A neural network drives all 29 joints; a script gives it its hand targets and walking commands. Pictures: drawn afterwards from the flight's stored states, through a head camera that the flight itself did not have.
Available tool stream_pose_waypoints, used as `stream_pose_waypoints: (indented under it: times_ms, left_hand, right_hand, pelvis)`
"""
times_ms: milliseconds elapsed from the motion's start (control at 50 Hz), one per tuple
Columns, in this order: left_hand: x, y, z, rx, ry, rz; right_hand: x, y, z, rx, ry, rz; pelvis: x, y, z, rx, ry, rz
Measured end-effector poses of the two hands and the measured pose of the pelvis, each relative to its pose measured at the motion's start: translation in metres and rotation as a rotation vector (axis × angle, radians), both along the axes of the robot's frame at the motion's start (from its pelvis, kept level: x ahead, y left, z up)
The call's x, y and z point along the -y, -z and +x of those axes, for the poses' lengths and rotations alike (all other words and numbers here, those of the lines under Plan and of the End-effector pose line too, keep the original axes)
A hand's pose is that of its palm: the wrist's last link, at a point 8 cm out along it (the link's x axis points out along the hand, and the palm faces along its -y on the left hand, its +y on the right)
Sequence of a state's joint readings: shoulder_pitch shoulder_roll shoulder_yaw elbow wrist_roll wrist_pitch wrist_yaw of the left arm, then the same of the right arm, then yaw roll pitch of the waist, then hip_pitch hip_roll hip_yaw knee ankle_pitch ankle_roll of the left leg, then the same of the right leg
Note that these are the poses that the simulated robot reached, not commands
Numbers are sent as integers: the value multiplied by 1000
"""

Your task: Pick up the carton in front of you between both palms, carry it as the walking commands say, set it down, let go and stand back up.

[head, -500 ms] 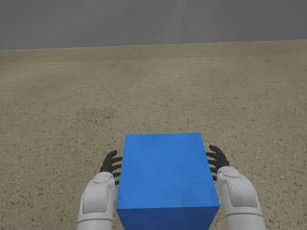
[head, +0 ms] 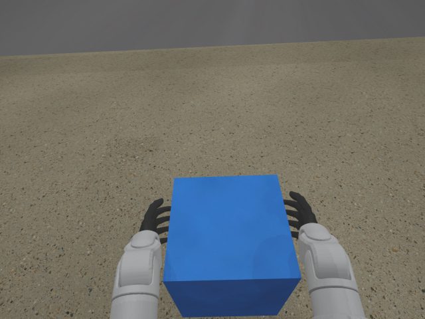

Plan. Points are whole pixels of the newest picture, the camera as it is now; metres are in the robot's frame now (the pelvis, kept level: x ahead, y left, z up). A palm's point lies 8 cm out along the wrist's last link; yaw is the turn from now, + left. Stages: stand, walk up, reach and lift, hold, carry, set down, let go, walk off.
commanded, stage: hold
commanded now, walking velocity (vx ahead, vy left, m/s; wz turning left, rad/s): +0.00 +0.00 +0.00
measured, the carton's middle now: (227, 249) +0.30 +0.00 -0.04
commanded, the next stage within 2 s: set down in 0.64 s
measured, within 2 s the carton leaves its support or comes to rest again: neither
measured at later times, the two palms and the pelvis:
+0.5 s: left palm (141, 248) +0.26 +0.16 +0.05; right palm (301, 225) +0.30 -0.14 +0.05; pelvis -0.01 -0.02 +0.01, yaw +6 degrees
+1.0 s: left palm (150, 234) +0.31 +0.15 +0.01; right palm (293, 217) +0.34 -0.14 +0.01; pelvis -0.01 -0.02 +0.00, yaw +7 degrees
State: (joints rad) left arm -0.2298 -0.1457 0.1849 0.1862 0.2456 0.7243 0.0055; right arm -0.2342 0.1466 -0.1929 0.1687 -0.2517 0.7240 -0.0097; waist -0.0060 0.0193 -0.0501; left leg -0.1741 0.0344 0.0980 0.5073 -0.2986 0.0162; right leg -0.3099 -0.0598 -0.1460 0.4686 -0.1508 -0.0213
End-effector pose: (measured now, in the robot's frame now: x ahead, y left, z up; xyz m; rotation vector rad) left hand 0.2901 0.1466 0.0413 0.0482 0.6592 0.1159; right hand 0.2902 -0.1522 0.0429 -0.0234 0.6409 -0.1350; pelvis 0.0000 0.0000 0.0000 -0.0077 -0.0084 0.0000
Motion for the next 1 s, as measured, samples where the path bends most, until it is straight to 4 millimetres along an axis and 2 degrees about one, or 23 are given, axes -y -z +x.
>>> stream_pose_waypoints:
  times_ms: [80,240,560,720,840,920,1000]
  left_hand:
    - [-5,-1,-9,-9,-12,11]
    - [-20,-6,-26,-2,-96,10]
    - [-7,-13,-27,2,-118,14]
    - [-5,-15,-21,2,-127,12]
    - [-7,-9,-9,-4,-138,-10]
    - [-8,3,6,-15,-131,-16]
    - [-7,26,21,-35,-104,1]
  right_hand:
    - [-5,0,-4,-10,-26,-8]
    - [-22,-4,3,-1,-101,2]
    - [-9,-9,8,2,-116,13]
    - [-7,-10,16,2,-118,20]
    - [-9,-6,28,-7,-91,53]
    - [-9,6,39,-19,-67,73]
    - [-8,30,49,-36,-55,61]
  pelvis:
    - [1,-5,-3,61,-41,4]
    - [7,-7,-9,106,-78,10]
    - [26,-7,-11,123,-111,13]
    - [30,-8,-6,119,-116,11]
    - [29,-6,-6,110,-117,8]
    - [26,-1,-8,86,-118,5]
    - [23,4,-12,23,-114,2]
